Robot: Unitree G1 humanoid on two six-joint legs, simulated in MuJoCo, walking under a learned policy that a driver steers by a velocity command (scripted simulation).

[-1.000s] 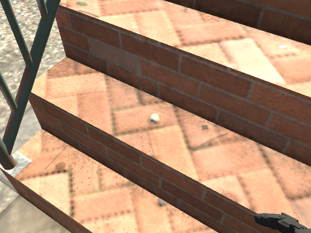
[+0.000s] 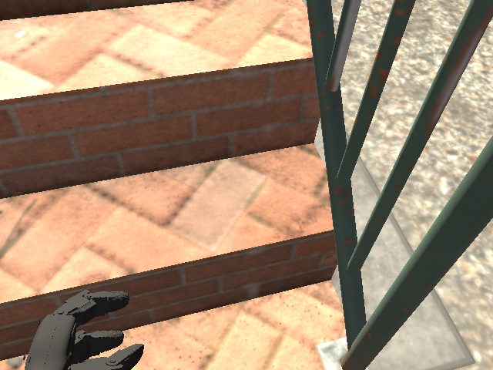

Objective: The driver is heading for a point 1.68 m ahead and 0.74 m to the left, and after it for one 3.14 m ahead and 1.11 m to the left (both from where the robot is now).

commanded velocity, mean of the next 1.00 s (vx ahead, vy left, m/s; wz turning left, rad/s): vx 0.70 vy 0.02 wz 0.72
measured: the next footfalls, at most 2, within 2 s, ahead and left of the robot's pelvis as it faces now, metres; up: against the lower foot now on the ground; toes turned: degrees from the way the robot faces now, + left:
right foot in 0.10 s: +0.06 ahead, -0.19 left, +0.00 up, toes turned +4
left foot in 0.42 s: -0.10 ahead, +0.01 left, +0.00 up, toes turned +21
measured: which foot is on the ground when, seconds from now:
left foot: down 0.00-0.08, up 0.10-0.40, down 0.42-0.80, up 0.82-1.00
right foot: up 0.00-0.08, down 0.10-0.42, up 0.44-0.78, down 0.80-1.00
